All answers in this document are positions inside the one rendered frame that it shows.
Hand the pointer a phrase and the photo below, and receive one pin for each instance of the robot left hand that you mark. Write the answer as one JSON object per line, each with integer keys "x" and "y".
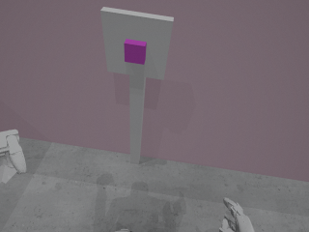
{"x": 9, "y": 148}

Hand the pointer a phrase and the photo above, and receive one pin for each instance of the button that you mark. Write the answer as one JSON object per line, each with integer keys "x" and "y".
{"x": 135, "y": 51}

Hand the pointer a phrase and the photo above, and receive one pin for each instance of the panel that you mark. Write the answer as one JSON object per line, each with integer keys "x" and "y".
{"x": 154, "y": 29}

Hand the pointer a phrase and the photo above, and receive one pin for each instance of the robot right hand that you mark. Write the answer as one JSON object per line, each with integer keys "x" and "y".
{"x": 239, "y": 222}

